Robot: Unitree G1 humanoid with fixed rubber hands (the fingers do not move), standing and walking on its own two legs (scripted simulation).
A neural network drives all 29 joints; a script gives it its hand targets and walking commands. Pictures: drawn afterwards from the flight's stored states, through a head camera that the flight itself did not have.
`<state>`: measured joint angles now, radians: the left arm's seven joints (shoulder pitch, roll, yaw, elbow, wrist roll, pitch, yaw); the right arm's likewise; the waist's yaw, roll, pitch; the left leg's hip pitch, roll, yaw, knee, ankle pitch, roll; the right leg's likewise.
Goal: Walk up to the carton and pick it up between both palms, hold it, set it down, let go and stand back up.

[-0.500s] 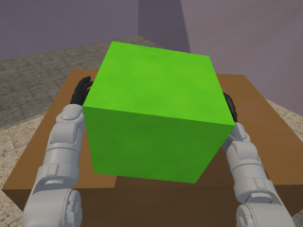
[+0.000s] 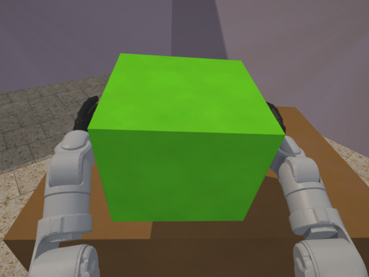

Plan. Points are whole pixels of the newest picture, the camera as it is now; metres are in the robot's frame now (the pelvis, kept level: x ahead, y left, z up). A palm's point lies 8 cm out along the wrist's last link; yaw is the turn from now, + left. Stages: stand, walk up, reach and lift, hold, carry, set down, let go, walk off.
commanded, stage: reach and lift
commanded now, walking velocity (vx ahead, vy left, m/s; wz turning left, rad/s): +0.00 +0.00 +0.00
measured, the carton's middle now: (180, 135) +0.42 +0.00 +0.17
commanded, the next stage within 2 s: hold in 1.12 s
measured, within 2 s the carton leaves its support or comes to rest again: neither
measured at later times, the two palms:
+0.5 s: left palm (78, 124) +0.35 +0.20 +0.24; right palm (281, 120) +0.35 -0.20 +0.25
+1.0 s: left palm (73, 116) +0.35 +0.20 +0.26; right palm (280, 109) +0.36 -0.19 +0.28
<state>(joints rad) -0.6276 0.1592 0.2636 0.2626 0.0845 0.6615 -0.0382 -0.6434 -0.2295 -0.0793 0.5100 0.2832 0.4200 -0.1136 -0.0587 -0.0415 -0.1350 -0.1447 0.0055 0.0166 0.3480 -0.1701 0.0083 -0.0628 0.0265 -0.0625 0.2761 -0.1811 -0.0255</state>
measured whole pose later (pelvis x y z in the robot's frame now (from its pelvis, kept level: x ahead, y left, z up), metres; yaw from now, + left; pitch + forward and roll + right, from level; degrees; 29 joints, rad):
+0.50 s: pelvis -0.02 +0.00 +0.00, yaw +0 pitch +0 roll -1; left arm -0.79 0.20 0.26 0.40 0.07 0.76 -0.01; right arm -0.87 -0.28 -0.09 0.72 0.31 0.51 -0.09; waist -0.05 -0.05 -0.20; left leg -0.22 0.01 0.01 0.35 -0.13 0.01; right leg -0.15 0.03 -0.06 0.30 -0.15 -0.04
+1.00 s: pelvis -0.02 -0.01 +0.00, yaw +0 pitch +0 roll -1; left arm -0.81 0.22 0.25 0.37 0.04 0.83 0.00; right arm -0.92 -0.32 -0.03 0.71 0.37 0.58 -0.12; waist -0.04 -0.03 -0.23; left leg -0.22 0.01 0.01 0.35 -0.14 0.00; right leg -0.14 0.04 -0.07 0.29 -0.16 -0.04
